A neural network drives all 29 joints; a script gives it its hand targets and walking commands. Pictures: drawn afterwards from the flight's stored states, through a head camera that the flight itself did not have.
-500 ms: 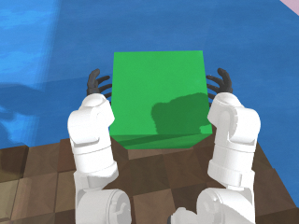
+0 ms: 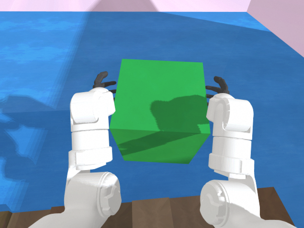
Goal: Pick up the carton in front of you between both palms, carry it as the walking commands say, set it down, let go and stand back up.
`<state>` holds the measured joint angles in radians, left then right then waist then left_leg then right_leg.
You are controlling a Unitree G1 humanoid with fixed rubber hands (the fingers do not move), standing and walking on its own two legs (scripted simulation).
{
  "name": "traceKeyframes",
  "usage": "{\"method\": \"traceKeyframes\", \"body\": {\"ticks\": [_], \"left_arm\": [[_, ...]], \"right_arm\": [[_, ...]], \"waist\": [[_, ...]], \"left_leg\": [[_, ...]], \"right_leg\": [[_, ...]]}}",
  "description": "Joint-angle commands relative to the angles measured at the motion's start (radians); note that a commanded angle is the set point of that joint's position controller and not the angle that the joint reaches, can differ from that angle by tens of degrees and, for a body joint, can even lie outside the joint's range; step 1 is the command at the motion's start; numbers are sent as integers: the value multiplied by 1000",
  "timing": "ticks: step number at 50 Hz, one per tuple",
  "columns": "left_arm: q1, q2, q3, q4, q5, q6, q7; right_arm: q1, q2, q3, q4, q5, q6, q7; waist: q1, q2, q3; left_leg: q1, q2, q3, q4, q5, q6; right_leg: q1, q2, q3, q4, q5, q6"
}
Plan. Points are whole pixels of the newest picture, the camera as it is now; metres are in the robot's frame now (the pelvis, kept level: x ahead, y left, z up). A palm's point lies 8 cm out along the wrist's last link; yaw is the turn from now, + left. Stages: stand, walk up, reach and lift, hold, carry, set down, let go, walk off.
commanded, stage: carry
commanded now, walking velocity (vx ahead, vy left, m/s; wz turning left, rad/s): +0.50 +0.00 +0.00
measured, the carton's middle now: (158, 117) +0.41 +0.01 +0.07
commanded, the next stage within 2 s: none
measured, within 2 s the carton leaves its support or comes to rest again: neither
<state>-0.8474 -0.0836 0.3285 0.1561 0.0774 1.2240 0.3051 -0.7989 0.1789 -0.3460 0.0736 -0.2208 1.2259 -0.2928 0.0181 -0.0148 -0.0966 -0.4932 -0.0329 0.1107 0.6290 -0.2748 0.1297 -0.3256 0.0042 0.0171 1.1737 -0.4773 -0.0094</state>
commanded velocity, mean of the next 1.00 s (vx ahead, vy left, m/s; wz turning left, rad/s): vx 0.50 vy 0.00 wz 0.00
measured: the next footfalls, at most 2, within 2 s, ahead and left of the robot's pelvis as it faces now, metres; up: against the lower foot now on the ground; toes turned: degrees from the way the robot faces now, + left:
right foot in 0.38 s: +0.44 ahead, -0.03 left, -0.01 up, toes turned +1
left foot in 0.86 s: +0.78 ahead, +0.17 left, -0.04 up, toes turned +10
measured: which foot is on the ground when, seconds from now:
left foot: down 0.00-0.42, up 0.44-0.84, down 0.86-1.00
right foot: up 0.00-0.36, down 0.38-0.86, up 0.88-1.00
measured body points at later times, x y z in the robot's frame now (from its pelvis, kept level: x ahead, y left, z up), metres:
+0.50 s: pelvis +0.36 +0.01 +0.01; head +0.39 +0.03 +0.46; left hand +0.65 +0.19 +0.08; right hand +0.68 -0.10 +0.08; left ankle +0.17 +0.08 -0.61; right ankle +0.41 -0.03 -0.72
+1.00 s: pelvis +0.72 +0.10 -0.02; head +0.68 +0.11 +0.43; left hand +1.01 +0.24 +0.09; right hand +1.00 -0.05 +0.09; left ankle +0.74 +0.16 -0.76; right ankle +0.61 -0.01 -0.66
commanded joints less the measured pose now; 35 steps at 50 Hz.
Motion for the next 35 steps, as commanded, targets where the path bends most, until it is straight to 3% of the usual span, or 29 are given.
{"method": "traceKeyframes", "body": {"ticks": [1,4,6,9,12,13,15,16,17,18,19,20,21,22,23,24,25,26,27,29,30,31,32,34,35], "left_arm": [[-645,-1081,-506,-144,-281,-11,-174],[-465,-1076,-517,-202,-189,-46,-132],[-329,-1089,-551,-230,-144,-57,-137],[-143,-1112,-647,-262,-125,-53,-182],[25,-1174,-723,-241,-159,-53,-240],[61,-1199,-742,-246,-177,-54,-259],[135,-1229,-782,-267,-217,-53,-294],[157,-1237,-797,-290,-231,-54,-306],[200,-1235,-799,-317,-237,-56,-313],[226,-1230,-798,-355,-251,-60,-318],[240,-1226,-792,-387,-267,-64,-317],[268,-1247,-794,-410,-275,-65,-316],[285,-1285,-817,-459,-296,-74,-317],[307,-1287,-827,-491,-315,-76,-317],[278,-1278,-837,-539,-332,-78,-320],[269,-1268,-830,-560,-333,-76,-323],[268,-1254,-840,-567,-336,-75,-325],[280,-1242,-844,-557,-338,-73,-327],[290,-1225,-850,-564,-345,-71,-330],[326,-1164,-851,-572,-354,-57,-340],[349,-1135,-861,-569,-361,-52,-345],[371,-1112,-869,-554,-362,-49,-350],[377,-1093,-869,-560,-367,-48,-355],[369,-1063,-870,-574,-372,-38,-356],[357,-1049,-870,-588,-373,-32,-352]], "right_arm": [[-790,963,572,-141,527,-5,242],[-621,1015,609,-147,550,-6,275],[-491,1020,631,-167,534,-5,291],[-341,1000,690,-229,497,-10,308],[-169,1001,751,-257,469,-24,329],[-123,1009,770,-279,467,-31,335],[-40,1013,790,-333,455,-46,342],[-5,1023,791,-347,456,-49,347],[14,1021,788,-360,452,-52,350],[30,1041,792,-367,460,-49,353],[76,1054,798,-386,481,-46,353],[99,1058,794,-407,484,-48,349],[129,1077,796,-445,486,-56,342],[167,1078,794,-466,483,-59,337],[187,1076,803,-487,471,-64,332],[191,1086,818,-492,468,-70,328],[196,1085,818,-508,463,-80,324],[213,1072,818,-511,453,-83,318],[235,1048,815,-515,443,-85,310],[295,1019,813,-490,417,-87,293],[337,998,808,-480,403,-86,286],[361,975,805,-476,388,-82,283],[349,961,810,-497,387,-78,281],[301,931,828,-556,395,-65,278],[271,912,838,-582,407,-55,278]], "waist": [[-21,170,-428],[-44,165,-406],[-68,162,-400],[-80,121,-355],[-77,82,-326],[-67,102,-322],[-46,161,-338],[-28,139,-351],[6,98,-383],[16,-71,-439],[19,-234,-540],[12,-137,-578],[10,-60,-550],[9,34,-487],[9,30,-430],[15,-5,-377],[27,-33,-353],[20,-56,-329],[25,-78,-294],[36,-96,-237],[45,-106,-232],[48,-135,-221],[50,-147,-205],[32,-177,-150],[23,-164,-122]], "left_leg": [[573,248,-371,-233,510,-6],[638,222,-279,-229,695,-25],[720,224,-257,-224,800,-42],[761,187,-201,-232,920,-68],[747,143,-106,-210,1095,-93],[738,156,-93,-176,1157,-92],[668,175,-67,-37,1183,-108],[579,161,-33,89,1082,-131],[377,133,-29,249,884,-149],[42,37,-74,449,249,-162],[-243,-49,-127,664,-250,-171],[-300,4,-165,742,-241,-139],[-336,43,-188,700,-222,-126],[-285,92,-192,580,-158,-122],[-205,105,-167,438,-121,-122],[-148,79,-127,334,-151,-131],[-123,63,-99,254,-176,-136],[-99,64,-84,197,-125,-145],[-86,55,-53,134,-22,-152],[-89,16,2,1,125,-145],[-71,8,28,-79,246,-141],[-40,13,40,-142,367,-141],[7,9,58,-180,436,-140],[51,24,54,-186,415,-135],[65,33,47,-191,396,-130]], "right_leg": [[-347,-44,-29,36,180,18],[-386,-30,-60,-84,253,5],[-453,-28,-83,-166,298,1],[-434,5,-149,-426,438,-7],[-262,88,-272,-703,615,-22],[-183,112,-303,-764,644,-26],[23,109,-313,-832,671,-39],[180,69,-288,-892,759,-49],[411,-21,-189,-866,820,-74],[703,-226,90,-710,1237,-165],[919,-387,368,-662,1316,-297],[903,-401,392,-687,1078,-327],[891,-366,333,-724,932,-307],[790,-332,257,-784,881,-252],[642,-314,200,-835,825,-217],[517,-285,182,-887,743,-188],[456,-274,178,-902,650,-196],[422,-272,187,-918,670,-211],[394,-247,139,-922,727,-206],[406,-182,38,-877,871,-149],[410,-153,-21,-837,877,-127],[389,-133,-44,-831,783,-117],[354,-127,-51,-840,720,-111],[300,-174,-13,-876,708,-124],[275,-190,-2,-880,706,-124]]}}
